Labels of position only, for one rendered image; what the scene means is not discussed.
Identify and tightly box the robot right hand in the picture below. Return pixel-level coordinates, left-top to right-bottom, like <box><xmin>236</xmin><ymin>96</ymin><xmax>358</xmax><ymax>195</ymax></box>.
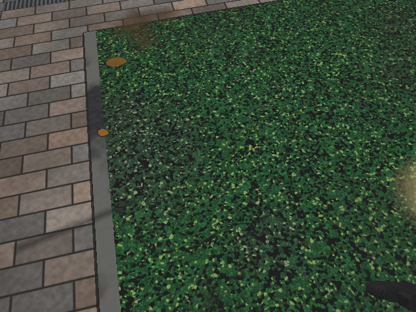
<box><xmin>366</xmin><ymin>280</ymin><xmax>416</xmax><ymax>312</ymax></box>

